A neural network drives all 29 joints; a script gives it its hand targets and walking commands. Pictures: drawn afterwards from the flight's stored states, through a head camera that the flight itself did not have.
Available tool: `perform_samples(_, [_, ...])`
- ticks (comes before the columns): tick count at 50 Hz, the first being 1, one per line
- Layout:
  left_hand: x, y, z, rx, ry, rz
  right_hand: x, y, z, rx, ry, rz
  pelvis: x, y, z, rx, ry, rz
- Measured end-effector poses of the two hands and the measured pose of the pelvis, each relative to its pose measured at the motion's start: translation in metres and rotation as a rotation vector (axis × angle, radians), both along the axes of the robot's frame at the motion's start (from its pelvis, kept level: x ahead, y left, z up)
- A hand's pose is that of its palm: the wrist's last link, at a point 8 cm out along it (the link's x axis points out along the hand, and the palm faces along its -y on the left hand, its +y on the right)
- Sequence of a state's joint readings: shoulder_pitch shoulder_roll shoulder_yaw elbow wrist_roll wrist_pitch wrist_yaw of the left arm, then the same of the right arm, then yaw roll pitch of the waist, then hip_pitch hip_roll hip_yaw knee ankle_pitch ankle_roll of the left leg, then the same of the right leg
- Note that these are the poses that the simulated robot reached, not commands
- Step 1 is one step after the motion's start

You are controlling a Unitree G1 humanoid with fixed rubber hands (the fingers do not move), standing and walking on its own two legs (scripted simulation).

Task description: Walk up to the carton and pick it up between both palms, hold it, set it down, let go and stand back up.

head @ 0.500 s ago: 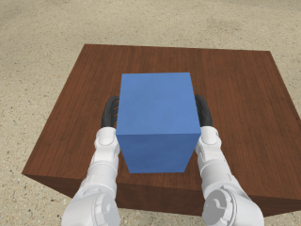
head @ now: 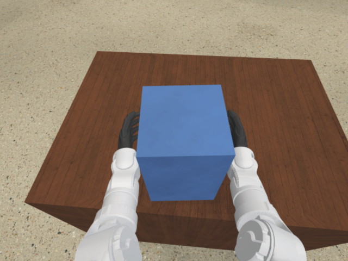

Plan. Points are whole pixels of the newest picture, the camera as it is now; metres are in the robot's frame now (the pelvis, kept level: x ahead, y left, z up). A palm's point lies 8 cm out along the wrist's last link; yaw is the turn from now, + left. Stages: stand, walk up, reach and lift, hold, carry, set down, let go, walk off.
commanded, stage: reach and lift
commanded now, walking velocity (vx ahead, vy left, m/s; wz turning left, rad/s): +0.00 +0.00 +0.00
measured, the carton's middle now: (182, 149) +0.41 -0.02 +0.00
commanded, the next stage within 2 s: none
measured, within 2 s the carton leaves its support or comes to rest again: leaves its support in 0.88 s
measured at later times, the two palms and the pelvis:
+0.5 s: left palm (127, 144) +0.41 +0.12 +0.02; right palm (237, 143) +0.40 -0.15 +0.02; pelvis +0.00 +0.00 +0.00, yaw +0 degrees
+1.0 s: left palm (132, 141) +0.41 +0.10 +0.04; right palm (245, 141) +0.39 -0.16 +0.04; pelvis +0.00 +0.00 +0.00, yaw -2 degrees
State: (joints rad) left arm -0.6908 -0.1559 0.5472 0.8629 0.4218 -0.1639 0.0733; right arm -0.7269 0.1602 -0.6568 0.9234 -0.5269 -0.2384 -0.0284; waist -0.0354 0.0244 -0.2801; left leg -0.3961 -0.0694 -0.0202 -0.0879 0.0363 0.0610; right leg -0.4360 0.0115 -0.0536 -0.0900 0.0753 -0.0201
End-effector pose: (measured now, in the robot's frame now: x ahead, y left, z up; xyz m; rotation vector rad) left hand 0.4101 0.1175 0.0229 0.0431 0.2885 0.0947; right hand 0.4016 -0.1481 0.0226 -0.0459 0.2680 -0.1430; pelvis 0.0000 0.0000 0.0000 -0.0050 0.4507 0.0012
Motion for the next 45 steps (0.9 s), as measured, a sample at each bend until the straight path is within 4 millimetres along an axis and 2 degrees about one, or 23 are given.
perform_samples(31, [-0.001,-0.001,0.0,-0.013,-0.003,0.005,0.0,-0.001,0.0,-0.01,-0.007,0.001,-0.003,-0.002,-0.001,0.001,0.022,0.0])
perform_samples(45, [-0.003,-0.013,0.006,-0.018,0.032,-0.011,-0.007,-0.012,0.007,-0.001,0.025,-0.018,-0.002,-0.001,0.0,0.001,-0.005,-0.018])
